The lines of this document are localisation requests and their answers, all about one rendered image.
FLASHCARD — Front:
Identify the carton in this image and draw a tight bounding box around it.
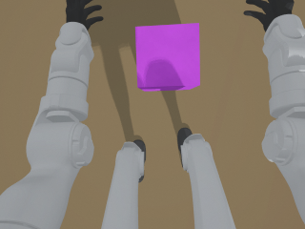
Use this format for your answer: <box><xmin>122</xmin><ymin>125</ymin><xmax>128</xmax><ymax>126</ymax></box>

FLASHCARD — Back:
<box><xmin>135</xmin><ymin>23</ymin><xmax>200</xmax><ymax>92</ymax></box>

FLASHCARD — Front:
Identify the left robot upper arm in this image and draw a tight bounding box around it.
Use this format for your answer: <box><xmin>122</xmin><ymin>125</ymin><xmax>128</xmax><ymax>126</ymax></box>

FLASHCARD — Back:
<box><xmin>0</xmin><ymin>121</ymin><xmax>94</xmax><ymax>229</ymax></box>

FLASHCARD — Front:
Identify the right robot shin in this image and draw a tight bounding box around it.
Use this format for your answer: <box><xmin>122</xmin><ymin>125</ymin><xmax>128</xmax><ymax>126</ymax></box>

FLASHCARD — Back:
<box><xmin>183</xmin><ymin>134</ymin><xmax>213</xmax><ymax>154</ymax></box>

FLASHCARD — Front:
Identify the right robot upper arm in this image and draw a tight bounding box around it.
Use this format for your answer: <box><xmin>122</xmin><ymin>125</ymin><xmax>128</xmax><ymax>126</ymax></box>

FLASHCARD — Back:
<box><xmin>261</xmin><ymin>116</ymin><xmax>305</xmax><ymax>224</ymax></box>

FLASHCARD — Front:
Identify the robot left hand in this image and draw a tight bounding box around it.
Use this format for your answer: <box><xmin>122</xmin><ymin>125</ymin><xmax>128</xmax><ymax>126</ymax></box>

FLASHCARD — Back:
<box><xmin>66</xmin><ymin>0</ymin><xmax>104</xmax><ymax>30</ymax></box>

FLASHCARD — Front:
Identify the robot left forearm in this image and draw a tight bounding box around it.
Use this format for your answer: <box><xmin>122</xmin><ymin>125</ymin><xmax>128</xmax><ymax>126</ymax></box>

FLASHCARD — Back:
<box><xmin>26</xmin><ymin>22</ymin><xmax>94</xmax><ymax>163</ymax></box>

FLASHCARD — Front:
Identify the robot right forearm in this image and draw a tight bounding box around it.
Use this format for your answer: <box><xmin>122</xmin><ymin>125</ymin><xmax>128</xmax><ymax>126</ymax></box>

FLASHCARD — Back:
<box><xmin>262</xmin><ymin>14</ymin><xmax>305</xmax><ymax>119</ymax></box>

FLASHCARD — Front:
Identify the left robot thigh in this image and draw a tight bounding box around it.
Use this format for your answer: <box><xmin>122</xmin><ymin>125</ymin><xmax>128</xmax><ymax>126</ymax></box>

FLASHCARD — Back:
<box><xmin>101</xmin><ymin>147</ymin><xmax>145</xmax><ymax>229</ymax></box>

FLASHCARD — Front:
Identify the robot right hand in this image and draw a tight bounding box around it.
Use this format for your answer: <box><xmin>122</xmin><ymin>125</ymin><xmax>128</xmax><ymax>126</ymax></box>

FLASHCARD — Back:
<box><xmin>243</xmin><ymin>0</ymin><xmax>295</xmax><ymax>32</ymax></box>

